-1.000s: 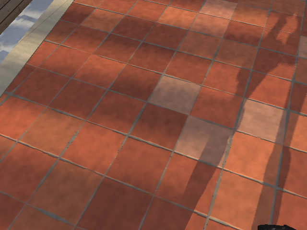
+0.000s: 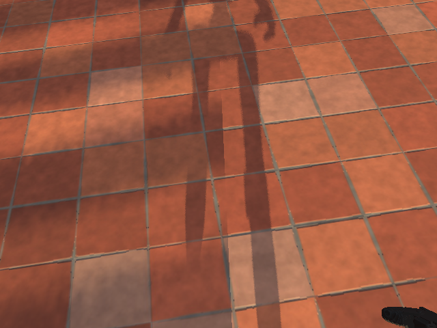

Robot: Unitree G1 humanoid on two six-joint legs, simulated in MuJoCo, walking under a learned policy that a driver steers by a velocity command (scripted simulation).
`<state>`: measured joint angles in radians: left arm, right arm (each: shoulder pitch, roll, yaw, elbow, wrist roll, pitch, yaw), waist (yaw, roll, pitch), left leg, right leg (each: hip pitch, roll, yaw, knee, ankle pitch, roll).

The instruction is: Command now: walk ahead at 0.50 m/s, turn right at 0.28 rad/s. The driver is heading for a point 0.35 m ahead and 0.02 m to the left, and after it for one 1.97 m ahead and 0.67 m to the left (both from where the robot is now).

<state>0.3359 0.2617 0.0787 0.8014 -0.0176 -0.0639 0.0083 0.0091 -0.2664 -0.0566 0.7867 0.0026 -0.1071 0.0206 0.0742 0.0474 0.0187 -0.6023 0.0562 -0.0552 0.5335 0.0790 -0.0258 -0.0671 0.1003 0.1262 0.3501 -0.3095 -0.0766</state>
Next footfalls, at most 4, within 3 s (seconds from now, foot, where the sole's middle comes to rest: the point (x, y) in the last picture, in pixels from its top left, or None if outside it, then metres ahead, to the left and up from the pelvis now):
0.08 left None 0.24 0.13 -0.78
0.56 right None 0.39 -0.07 -0.78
0.96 left None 0.27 0.17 -0.78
1.40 right None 0.38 -0.04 -0.78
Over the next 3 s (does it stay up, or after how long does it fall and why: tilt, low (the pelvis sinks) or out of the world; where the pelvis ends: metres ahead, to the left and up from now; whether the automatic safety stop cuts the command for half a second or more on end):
stays up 0.31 0.02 0.00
